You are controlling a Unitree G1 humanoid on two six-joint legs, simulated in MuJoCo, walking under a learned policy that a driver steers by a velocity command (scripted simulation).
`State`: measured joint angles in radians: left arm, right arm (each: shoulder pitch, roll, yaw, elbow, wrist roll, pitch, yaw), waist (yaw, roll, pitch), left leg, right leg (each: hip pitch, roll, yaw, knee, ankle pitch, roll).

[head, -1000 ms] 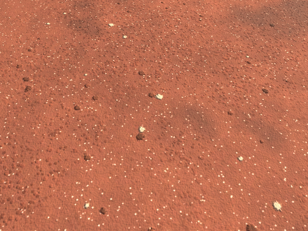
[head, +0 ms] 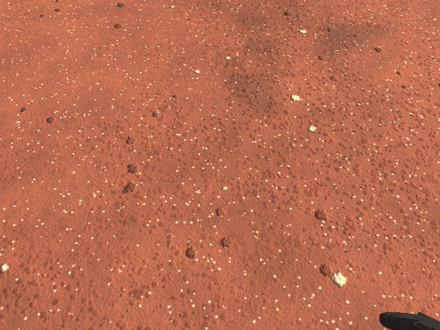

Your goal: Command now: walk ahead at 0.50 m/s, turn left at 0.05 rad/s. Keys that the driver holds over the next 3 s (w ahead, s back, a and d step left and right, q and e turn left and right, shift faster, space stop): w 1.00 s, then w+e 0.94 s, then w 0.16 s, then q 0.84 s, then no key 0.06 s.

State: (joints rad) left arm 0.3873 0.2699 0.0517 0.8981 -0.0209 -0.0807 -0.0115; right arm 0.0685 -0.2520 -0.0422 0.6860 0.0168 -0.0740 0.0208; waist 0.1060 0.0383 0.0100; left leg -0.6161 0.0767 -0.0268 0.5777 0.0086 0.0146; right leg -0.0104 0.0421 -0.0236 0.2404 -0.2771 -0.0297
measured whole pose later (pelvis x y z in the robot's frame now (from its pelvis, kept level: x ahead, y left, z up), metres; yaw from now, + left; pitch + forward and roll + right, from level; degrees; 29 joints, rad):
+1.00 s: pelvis +0.53 -0.02 +0.00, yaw -1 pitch +2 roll -1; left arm 0.36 0.26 0.05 0.89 -0.01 -0.08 -0.01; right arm 0.11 -0.27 -0.05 0.78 0.01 -0.07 0.01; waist 0.07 0.04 0.00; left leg -0.67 0.12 -0.04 0.66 0.06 -0.01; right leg -0.03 0.06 -0.05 0.21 -0.21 -0.05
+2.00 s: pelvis +1.05 -0.12 +0.01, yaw -31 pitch +2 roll +1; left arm 0.34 0.26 0.07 0.75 -0.01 -0.05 0.00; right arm 0.04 -0.30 -0.07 0.77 -0.01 -0.09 0.00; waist 0.06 0.04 0.04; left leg -0.66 0.10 -0.09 0.72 -0.02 -0.06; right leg -0.14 0.10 0.10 0.33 -0.20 -0.09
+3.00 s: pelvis +1.29 -0.22 +0.00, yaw -8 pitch +1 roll +0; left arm 0.16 0.27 0.07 0.70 0.00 0.01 0.03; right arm 0.16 -0.31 -0.08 0.68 0.02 0.07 0.00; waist 0.02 0.01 0.06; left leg -0.43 0.03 -0.01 0.82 -0.39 -0.09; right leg -0.24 -0.07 -0.08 0.45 -0.23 0.01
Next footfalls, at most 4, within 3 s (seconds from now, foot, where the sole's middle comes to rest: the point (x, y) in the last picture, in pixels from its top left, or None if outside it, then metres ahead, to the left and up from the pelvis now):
0.10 left None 0.22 0.13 -0.78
0.62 right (293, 323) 0.50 -0.12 -0.78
1.16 left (221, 229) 0.80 0.13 -0.78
1.68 right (310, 184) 1.02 -0.18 -0.78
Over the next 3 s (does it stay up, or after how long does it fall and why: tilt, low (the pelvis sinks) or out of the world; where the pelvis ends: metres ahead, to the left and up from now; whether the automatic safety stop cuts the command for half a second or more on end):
stays up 1.29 -0.22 0.00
